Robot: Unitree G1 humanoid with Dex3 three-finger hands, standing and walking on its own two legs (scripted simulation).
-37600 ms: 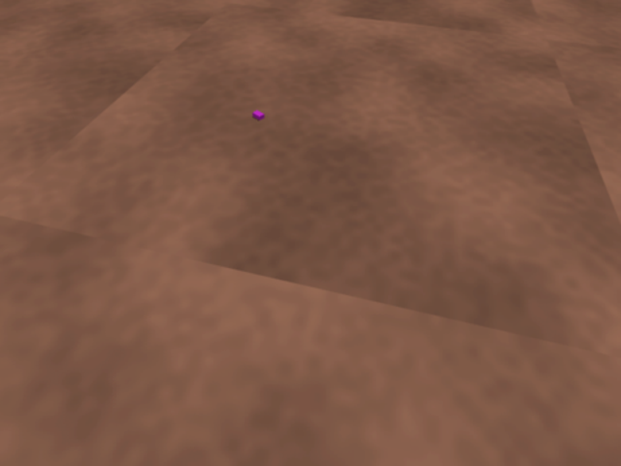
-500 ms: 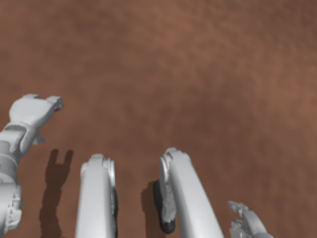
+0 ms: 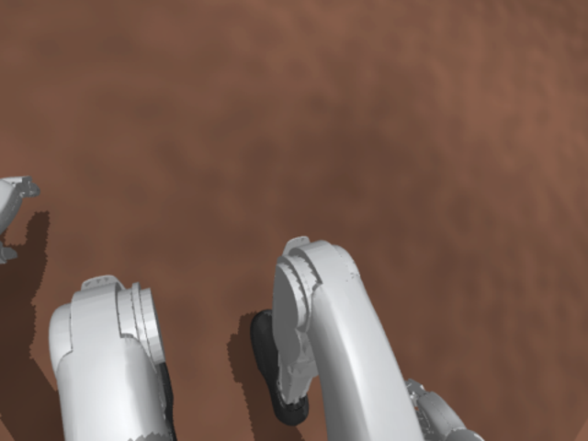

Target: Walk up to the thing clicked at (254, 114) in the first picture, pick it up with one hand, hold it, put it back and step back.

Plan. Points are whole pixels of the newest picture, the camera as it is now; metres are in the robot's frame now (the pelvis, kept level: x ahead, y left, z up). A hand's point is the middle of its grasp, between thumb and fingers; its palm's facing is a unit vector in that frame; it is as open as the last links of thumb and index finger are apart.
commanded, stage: rest palm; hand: left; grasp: from above
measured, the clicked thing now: out of the picture +0.54 +0.39 -0.30
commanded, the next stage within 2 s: close in 1.66 s
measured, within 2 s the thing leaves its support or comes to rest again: neither
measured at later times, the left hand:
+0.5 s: hand (8, 248) +0.38 +0.29 -0.23, palm faces -0.52 -0.11 -0.85, open 10.3 cm
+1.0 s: hand (6, 241) +0.40 +0.30 -0.26, palm faces -0.52 -0.11 -0.85, open 11.1 cm
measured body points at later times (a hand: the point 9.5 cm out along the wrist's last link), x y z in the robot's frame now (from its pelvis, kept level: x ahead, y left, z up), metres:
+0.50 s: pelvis +0.00 +0.00 -0.01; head +0.23 +0.11 +0.36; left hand +0.41 +0.29 -0.18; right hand +0.08 -0.26 -0.10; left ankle +0.07 +0.12 -0.28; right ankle +0.10 -0.11 -0.28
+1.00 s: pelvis +0.01 +0.00 -0.02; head +0.26 +0.10 +0.34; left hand +0.42 +0.30 -0.21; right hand +0.08 -0.26 -0.11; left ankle +0.07 +0.12 -0.28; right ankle +0.10 -0.11 -0.28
